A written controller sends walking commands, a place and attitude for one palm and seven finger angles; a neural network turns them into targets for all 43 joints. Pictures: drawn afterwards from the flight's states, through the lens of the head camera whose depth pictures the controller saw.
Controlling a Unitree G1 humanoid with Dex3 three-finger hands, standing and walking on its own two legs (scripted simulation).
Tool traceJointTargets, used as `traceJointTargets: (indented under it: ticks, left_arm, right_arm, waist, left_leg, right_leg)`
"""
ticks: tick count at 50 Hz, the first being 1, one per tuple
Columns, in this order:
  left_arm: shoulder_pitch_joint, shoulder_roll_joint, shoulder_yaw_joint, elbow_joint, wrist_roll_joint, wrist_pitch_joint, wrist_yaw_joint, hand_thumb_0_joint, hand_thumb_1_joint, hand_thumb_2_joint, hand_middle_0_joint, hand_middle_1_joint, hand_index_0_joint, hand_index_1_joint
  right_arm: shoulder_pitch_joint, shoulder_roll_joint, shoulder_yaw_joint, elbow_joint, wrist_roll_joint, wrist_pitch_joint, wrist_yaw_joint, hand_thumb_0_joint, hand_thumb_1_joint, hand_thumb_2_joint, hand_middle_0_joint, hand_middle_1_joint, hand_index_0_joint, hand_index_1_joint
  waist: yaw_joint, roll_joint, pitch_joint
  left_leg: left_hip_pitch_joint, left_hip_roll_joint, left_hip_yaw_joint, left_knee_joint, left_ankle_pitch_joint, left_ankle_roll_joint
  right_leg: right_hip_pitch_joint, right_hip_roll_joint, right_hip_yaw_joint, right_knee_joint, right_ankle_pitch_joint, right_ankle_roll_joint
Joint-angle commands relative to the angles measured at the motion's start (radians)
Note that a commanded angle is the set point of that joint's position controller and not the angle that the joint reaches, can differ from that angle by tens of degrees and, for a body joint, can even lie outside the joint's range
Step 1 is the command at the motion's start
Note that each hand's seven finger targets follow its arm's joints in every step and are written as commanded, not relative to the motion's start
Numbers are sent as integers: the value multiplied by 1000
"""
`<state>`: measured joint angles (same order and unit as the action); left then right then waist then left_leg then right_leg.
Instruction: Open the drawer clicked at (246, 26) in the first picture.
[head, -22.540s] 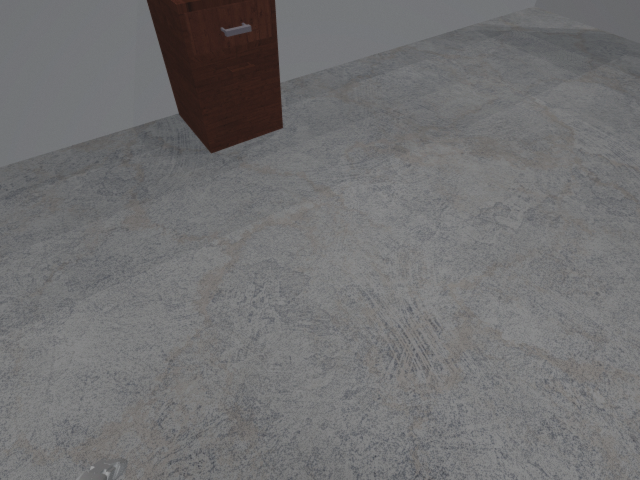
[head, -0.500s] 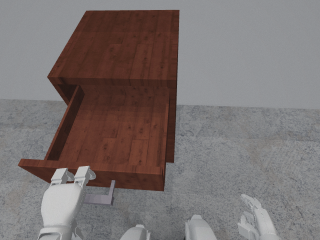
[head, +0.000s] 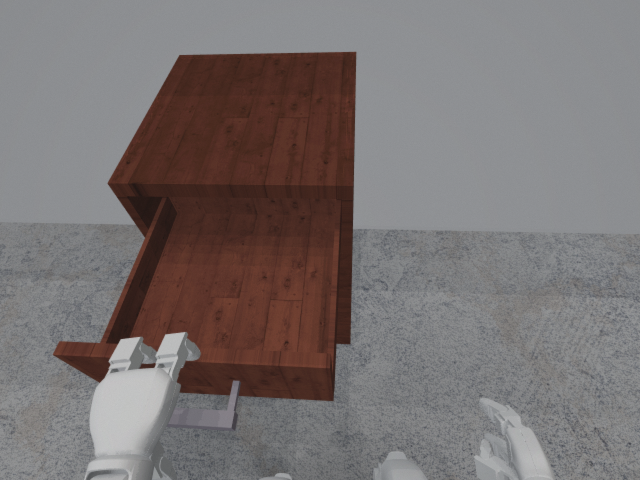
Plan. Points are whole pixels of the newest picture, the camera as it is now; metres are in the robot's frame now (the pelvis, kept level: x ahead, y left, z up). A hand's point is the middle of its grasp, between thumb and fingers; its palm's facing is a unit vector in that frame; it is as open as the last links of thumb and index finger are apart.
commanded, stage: lift the hand off the handle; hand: left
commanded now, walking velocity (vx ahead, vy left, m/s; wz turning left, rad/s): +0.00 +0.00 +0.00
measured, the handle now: (199, 402) +0.24 +0.21 -0.12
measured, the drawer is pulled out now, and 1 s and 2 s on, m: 0.30 0.30 0.30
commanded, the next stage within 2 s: draw the hand back to the body in 0.70 s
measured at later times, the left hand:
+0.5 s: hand (152, 409) +0.20 +0.21 +0.02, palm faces +0.01 -0.10 -0.99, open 13.9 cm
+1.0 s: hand (129, 401) +0.20 +0.22 +0.05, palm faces +0.04 -0.08 -1.00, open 13.9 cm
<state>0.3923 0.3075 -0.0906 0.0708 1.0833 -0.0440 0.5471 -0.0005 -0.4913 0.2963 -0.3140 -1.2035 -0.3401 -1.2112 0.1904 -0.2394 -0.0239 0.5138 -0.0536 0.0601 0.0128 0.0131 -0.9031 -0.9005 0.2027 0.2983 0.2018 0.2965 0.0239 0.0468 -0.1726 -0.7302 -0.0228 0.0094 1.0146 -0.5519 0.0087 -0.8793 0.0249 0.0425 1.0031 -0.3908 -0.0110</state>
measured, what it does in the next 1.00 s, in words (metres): stands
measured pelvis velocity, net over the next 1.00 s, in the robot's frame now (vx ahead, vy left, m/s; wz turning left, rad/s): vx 0.01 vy -0.01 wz -0.01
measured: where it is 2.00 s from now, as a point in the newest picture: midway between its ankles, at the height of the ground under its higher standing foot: outside the picture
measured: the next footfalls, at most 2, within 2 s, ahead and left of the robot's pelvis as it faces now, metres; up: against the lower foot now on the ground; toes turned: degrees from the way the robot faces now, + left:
none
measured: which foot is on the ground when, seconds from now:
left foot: down 0.00-1.00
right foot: down 0.00-1.00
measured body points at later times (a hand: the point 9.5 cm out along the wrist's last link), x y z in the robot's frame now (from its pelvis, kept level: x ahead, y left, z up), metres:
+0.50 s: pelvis +0.01 +0.00 +0.02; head +0.05 -0.04 +0.46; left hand +0.19 +0.21 +0.07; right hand +0.21 -0.23 -0.08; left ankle -0.03 +0.12 -0.67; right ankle +0.05 -0.11 -0.67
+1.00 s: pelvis +0.01 -0.01 +0.03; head +0.04 -0.05 +0.48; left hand +0.19 +0.22 +0.11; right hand +0.20 -0.24 -0.07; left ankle -0.03 +0.12 -0.67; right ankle +0.05 -0.11 -0.67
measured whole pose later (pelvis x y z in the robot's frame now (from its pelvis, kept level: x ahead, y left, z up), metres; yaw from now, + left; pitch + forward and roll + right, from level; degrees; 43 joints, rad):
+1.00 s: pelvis +0.01 -0.01 +0.03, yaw -1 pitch +9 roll +1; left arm 0.49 0.37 -0.03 -0.12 1.04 -0.06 0.44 0.00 -0.49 0.30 -0.32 -1.20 -0.32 -1.20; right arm 0.20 -0.25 -0.03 0.51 -0.04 0.05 0.02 0.01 -0.90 -0.90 0.20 0.30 0.20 0.30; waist 0.06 0.06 -0.12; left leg -0.50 -0.01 0.01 0.82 -0.48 0.00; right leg -0.66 0.03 0.05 0.85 -0.34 -0.03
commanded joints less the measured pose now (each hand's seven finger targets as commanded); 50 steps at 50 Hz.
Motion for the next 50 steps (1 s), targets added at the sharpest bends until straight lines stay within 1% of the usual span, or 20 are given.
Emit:
traceJointTargets:
  ticks: [1, 3, 4, 5, 6, 8, 12, 19, 20, 23, 26, 29, 35, 39, 40, 43, 44, 45, 48, 50]
  left_arm:
    - [-49, 142, 77, -172, 4, 18, 20, 0, -500, 300, -300, -1200, -300, -1200]
    - [-24, 156, 95, -185, -9, 12, 13, 0, -500, 300, -300, -1200, -300, -1200]
    - [-5, 164, 109, -199, -7, 9, 12, 0, -500, 300, -300, -1200, -300, -1200]
    - [17, 124, 69, -212, -15, 7, 7, 0, -500, 300, -300, -1200, -300, -1200]
    - [-2, 134, 75, -216, -12, 4, 5, 0, -500, 300, -300, -1200, -300, -1200]
    - [28, 134, 79, -228, -17, -3, 2, 0, -500, 300, -300, -1200, -300, -1200]
    - [28, 135, 79, -251, -10, -9, -2, 0, -500, 300, -300, -1200, -300, -1200]
    - [56, 140, 85, -306, -12, -9, -6, 0, -500, 300, -300, -1200, -300, -1200]
    - [58, 136, 81, -298, -17, -9, -9, 0, -500, 300, -300, -1200, -300, -1200]
    - [-7, 159, 89, -310, -10, 3, -18, 0, -500, 300, -300, -1200, -300, -1200]
    - [-16, 138, 63, -317, -15, 12, -37, 0, -500, 300, -300, -1200, -300, -1200]
    - [19, 164, 92, -319, -25, 16, -54, 0, -500, 300, -300, -1200, -300, -1200]
    - [51, 149, 89, -280, -32, 7, -76, 0, -500, 300, -300, -1200, -300, -1200]
    - [5, 187, 124, -322, -12, -6, -70, 0, -500, 300, -300, -1200, -300, -1200]
    - [19, 160, 104, -325, -22, -14, -68, 0, -500, 300, -300, -1200, -300, -1200]
    - [29, 226, 167, -398, -30, -30, -57, 0, -500, 300, -300, -1200, -300, -1200]
    - [50, 223, 173, -400, -35, -28, -56, 0, -500, 300, -300, -1200, -300, -1200]
    - [80, 212, 173, -385, -47, -31, -59, 0, -500, 300, -300, -1200, -300, -1200]
    - [54, 211, 169, -378, -65, -13, -75, 0, -500, 300, -300, -1200, -300, -1200]
    - [75, 198, 154, -380, -75, -6, -98, 0, -500, 300, -300, -1200, -300, -1200]
  right_arm:
    - [-76, -109, -34, -168, 11, -44, -1, 0, -900, -900, 200, 300, 200, 300]
    - [-74, -109, -36, -173, 12, -47, -4, 0, -900, -900, 200, 300, 200, 300]
    - [-70, -106, -33, -174, 11, -47, -1, 0, -900, -900, 200, 300, 200, 300]
    - [-81, -100, -35, -180, 14, -50, 0, 0, -900, -900, 200, 300, 200, 300]
    - [-74, -103, -34, -176, 11, -51, 4, 0, -900, -900, 200, 300, 200, 300]
    - [-79, -103, -35, -179, 8, -55, 6, 0, -900, -900, 200, 300, 200, 300]
    - [-85, -102, -37, -180, 8, -55, 13, 0, -900, -900, 200, 300, 200, 300]
    - [-83, -98, -35, -187, 4, -58, 20, 0, -900, -900, 200, 300, 200, 300]
    - [-91, -97, -37, -187, 9, -56, 16, 0, -900, -900, 200, 300, 200, 300]
    - [-95, -101, -35, -184, 8, -53, 14, 0, -900, -900, 200, 300, 200, 300]
    - [-95, -97, -33, -186, 12, -56, 17, 0, -900, -900, 200, 300, 200, 300]
    - [-97, -93, -29, -190, 17, -58, 12, 0, -900, -900, 200, 300, 200, 300]
    - [-104, -94, -30, -183, 24, -63, 14, 0, -900, -900, 200, 300, 200, 300]
    - [-88, -96, -32, -186, 10, -62, 13, 0, -900, -900, 200, 300, 200, 300]
    - [-92, -93, -36, -186, 13, -65, 11, 0, -900, -900, 200, 300, 200, 300]
    - [-89, -95, -39, -188, 9, -65, 7, 0, -900, -900, 200, 300, 200, 300]
    - [-84, -92, -36, -187, 6, -65, 9, 0, -900, -900, 200, 300, 200, 300]
    - [-96, -90, -39, -184, 15, -66, 4, 0, -900, -900, 200, 300, 200, 300]
    - [-106, -96, -37, -175, 19, -62, 4, 0, -900, -900, 200, 300, 200, 300]
    - [-114, -94, -41, -176, 26, -66, 3, 0, -900, -900, 200, 300, 200, 300]
  waist:
    - [2, -53, -163]
    - [13, -48, -155]
    - [18, -63, -197]
    - [20, -36, -167]
    - [8, -57, -172]
    - [17, -57, -161]
    - [17, -59, -133]
    - [20, -51, -164]
    - [23, -65, -119]
    - [15, -54, -107]
    - [15, -58, -125]
    - [33, -65, -142]
    - [37, -103, -59]
    - [33, -65, -108]
    - [34, -60, -95]
    - [44, -22, -139]
    - [42, -50, -168]
    - [47, -44, -115]
    - [33, -64, -81]
    - [43, -70, -60]
  left_leg:
    - [84, 0, 10, -188, 240, 14]
    - [103, 1, 8, -197, 265, 15]
    - [115, -2, 11, -200, 291, 14]
    - [123, -1, 11, -204, 288, 14]
    - [126, 0, 11, -203, 295, 14]
    - [133, 1, 8, -207, 313, 13]
    - [142, 4, 7, -215, 292, 12]
    - [180, 0, 7, -226, 325, 10]
    - [170, 2, 4, -231, 307, 12]
    - [177, 2, 2, -243, 280, 14]
    - [193, 3, 4, -255, 284, 14]
    - [200, -1, 7, -273, 297, 17]
    - [176, 1, 9, -291, 273, 15]
    - [198, -1, 14, -284, 262, 17]
    - [201, 0, 16, -282, 263, 19]
    - [233, -4, 9, -282, 292, 17]
    - [234, -6, 12, -282, 302, 18]
    - [228, -5, 7, -290, 301, 18]
    - [222, -3, 3, -311, 280, 20]
    - [234, 2, 5, -328, 280, 22]
  right_leg:
    - [241, -3, -21, -179, 124, -49]
    - [275, -3, -10, -192, 166, -55]
    - [297, -1, -12, -184, 186, -51]
    - [299, -4, -6, -195, 201, -54]
    - [291, -3, -10, -195, 199, -52]
    - [308, -3, 5, -203, 237, -56]
    - [296, -3, 10, -212, 208, -56]
    - [326, -3, 14, -217, 231, -55]
    - [323, -3, 17, -228, 225, -56]
    - [319, -5, 24, -246, 186, -56]
    - [332, -7, 10, -250, 176, -51]
    - [387, -9, 20, -263, 201, -48]
    - [396, -10, 43, -292, 217, -49]
    - [387, -11, 59, -295, 178, -51]
    - [390, -14, 51, -296, 201, -52]
    - [420, -15, 70, -295, 231, -58]
    - [432, -18, 57, -292, 234, -52]
    - [430, -15, 56, -300, 251, -54]
    - [431, -19, 55, -325, 220, -48]
    - [442, -19, 47, -335, 211, -46]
